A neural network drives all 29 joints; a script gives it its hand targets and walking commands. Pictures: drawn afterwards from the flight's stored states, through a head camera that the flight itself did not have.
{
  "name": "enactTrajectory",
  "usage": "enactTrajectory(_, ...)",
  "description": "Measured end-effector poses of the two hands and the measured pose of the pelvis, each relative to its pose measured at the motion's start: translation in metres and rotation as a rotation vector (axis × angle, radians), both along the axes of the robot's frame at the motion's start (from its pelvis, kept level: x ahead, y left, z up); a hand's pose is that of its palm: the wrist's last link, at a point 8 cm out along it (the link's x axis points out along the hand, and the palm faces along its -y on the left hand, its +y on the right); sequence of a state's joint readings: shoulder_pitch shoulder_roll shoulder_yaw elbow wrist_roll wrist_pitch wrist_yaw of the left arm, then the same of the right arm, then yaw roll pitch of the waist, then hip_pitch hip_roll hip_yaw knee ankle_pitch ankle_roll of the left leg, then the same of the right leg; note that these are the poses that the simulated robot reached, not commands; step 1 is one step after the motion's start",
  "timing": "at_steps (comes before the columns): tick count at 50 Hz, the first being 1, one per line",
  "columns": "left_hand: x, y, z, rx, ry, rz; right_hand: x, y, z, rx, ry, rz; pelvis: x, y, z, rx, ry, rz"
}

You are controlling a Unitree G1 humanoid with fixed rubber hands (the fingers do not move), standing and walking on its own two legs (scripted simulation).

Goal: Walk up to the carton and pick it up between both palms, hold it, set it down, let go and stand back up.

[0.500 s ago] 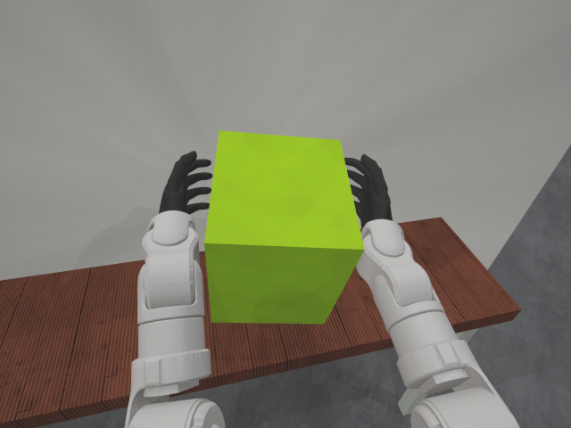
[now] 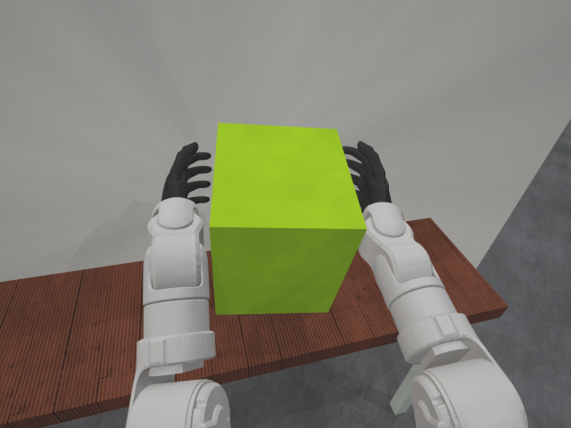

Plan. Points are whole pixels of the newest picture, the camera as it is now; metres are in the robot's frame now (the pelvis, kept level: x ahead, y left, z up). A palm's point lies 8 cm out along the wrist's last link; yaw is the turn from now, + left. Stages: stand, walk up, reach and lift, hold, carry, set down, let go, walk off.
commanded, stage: hold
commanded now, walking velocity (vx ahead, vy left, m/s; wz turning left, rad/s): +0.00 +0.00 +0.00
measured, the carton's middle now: (275, 222) +0.38 +0.01 +0.14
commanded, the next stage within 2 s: none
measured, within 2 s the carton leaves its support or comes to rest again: neither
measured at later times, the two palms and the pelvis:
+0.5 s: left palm (171, 207) +0.35 +0.15 +0.19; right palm (367, 202) +0.37 -0.11 +0.19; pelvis +0.00 +0.00 +0.00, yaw +1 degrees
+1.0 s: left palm (169, 203) +0.35 +0.15 +0.20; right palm (369, 199) +0.36 -0.11 +0.20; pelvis +0.00 +0.00 +0.00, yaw +0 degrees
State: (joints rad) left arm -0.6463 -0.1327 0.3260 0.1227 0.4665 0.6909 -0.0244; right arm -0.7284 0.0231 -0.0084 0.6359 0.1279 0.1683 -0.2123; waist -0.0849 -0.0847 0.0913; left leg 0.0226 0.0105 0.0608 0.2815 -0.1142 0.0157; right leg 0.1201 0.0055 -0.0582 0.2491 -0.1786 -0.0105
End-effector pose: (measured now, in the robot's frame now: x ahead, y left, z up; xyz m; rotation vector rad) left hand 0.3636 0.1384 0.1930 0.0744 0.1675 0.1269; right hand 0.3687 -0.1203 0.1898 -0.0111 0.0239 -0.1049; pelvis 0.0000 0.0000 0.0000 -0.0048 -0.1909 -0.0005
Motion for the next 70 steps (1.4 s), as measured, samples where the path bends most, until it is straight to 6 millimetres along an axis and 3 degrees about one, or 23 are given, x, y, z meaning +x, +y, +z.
enactTrajectory(18, -0.003, 0.003, -0.005, 0.004, 0.007, 0.009, 0.0, 0.002, -0.007, 0.015, 0.003, 0.006, 0.006, -0.001, 0.0, 0.0, -0.014, 0.01)
enactTrajectory(38, -0.005, 0.007, 0.008, 0.016, -0.017, 0.004, -0.003, 0.007, 0.006, 0.015, -0.025, -0.001, -0.001, 0.003, 0.0, -0.003, -0.011, 0.009)
enactTrajectory(55, -0.011, 0.013, 0.001, -0.016, 0.022, 0.019, -0.005, 0.012, 0.003, -0.021, 0.01, 0.015, -0.003, 0.002, 0.0, -0.001, -0.028, 0.005)
enactTrajectory(62, -0.012, 0.012, 0.008, 0.002, -0.023, 0.017, -0.005, 0.012, 0.011, 0.003, -0.037, 0.017, -0.004, 0.002, 0.0, -0.004, -0.019, 0.01)
enactTrajectory(70, -0.007, 0.005, -0.002, -0.005, 0.029, -0.001, -0.006, 0.004, -0.002, -0.002, 0.013, -0.008, -0.005, 0.003, 0.0, -0.001, -0.016, -0.002)
